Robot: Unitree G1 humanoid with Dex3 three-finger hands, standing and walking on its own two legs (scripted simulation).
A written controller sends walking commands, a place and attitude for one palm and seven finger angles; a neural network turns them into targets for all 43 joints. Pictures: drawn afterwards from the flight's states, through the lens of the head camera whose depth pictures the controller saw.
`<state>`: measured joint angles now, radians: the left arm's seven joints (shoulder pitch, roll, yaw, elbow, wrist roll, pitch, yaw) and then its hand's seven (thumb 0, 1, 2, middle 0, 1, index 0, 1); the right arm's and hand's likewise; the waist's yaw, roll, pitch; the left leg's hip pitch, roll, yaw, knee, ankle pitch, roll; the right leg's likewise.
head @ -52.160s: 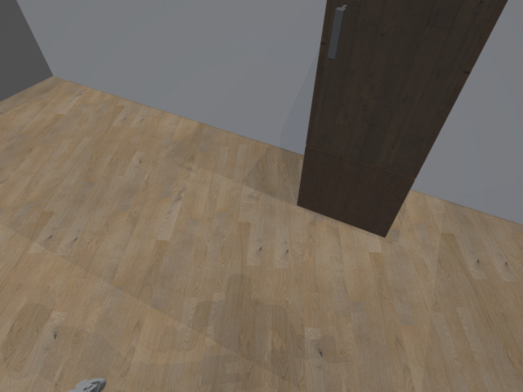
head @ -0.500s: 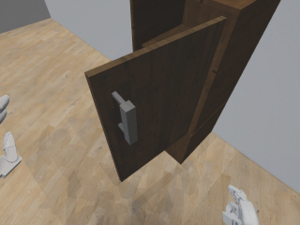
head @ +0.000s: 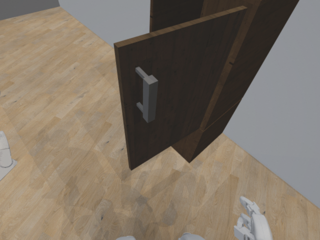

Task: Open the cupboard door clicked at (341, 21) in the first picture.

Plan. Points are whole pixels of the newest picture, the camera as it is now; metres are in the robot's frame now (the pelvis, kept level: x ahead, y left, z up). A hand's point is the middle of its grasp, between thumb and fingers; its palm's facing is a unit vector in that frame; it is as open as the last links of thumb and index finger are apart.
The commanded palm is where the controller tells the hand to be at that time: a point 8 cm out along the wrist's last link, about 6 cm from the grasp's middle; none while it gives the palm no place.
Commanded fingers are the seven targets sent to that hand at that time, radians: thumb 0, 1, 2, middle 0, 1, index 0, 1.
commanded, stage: step back with the hand held close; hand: left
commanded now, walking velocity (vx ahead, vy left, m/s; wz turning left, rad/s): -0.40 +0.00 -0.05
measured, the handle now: (144, 95) +0.43 +0.08 +0.12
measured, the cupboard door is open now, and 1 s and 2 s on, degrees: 83 83 83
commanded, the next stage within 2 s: stop stepping back and stand still in 0.16 s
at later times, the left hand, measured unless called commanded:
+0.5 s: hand out of the picture +0.07 +0.22 +0.17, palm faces +0.34 -0.79 -0.51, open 7.4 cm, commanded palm +0.02 +0.27 +0.18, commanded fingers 0.00 0.90 0.90 -0.20 -0.30 -0.20 -0.30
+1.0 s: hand out of the picture +0.02 +0.26 +0.17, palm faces +0.45 -0.79 -0.42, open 7.4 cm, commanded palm -0.04 +0.29 +0.18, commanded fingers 0.00 0.90 0.90 -0.20 -0.30 -0.20 -0.30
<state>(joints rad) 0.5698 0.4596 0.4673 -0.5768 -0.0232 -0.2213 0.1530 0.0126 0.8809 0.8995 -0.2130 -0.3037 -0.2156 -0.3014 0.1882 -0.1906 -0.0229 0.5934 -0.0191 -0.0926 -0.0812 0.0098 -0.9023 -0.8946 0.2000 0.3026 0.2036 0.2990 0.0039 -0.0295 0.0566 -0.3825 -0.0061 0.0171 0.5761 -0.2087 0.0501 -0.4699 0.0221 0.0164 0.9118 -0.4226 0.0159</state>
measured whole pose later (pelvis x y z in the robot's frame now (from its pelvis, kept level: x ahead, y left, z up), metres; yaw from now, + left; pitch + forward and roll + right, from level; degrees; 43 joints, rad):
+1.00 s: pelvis -0.19 +0.00 +0.00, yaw -1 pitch -2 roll +0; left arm 0.50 0.40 0.42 -0.45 -0.02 -0.22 0.16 0.01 0.88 0.90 -0.21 -0.30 -0.21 -0.30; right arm 0.24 -0.20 0.00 0.65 -0.01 -0.13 -0.09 0.01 -0.90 -0.89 0.20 0.30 0.20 0.30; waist 0.00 -0.05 0.01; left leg -0.27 0.03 0.07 0.59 -0.28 0.01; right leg -0.30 -0.03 -0.05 0.69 -0.40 0.00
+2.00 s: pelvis -0.21 +0.02 +0.00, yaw +0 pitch -1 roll +1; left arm 0.26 0.26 0.01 0.68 0.04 0.05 -0.01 0.01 0.90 0.90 -0.20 -0.30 -0.20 -0.30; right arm 0.16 -0.30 -0.01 0.87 -0.02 0.00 0.02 0.01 -0.90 -0.89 0.20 0.30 0.20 0.30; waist -0.03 0.04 0.04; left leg -0.32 -0.03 0.04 0.58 -0.25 0.04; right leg -0.34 -0.04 -0.07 0.60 -0.25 -0.01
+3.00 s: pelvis -0.18 -0.01 +0.02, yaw +0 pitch -1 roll +0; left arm 0.08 0.29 0.02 1.13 0.01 -0.02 0.00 0.00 0.90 0.90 -0.20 -0.30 -0.20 -0.30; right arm 0.10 -0.33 -0.01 1.13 -0.02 0.00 0.00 0.00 -0.90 -0.89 0.20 0.30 0.20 0.30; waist -0.01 0.03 0.07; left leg -0.13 0.00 0.01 0.32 -0.16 -0.01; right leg -0.15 0.00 -0.10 0.33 -0.17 -0.04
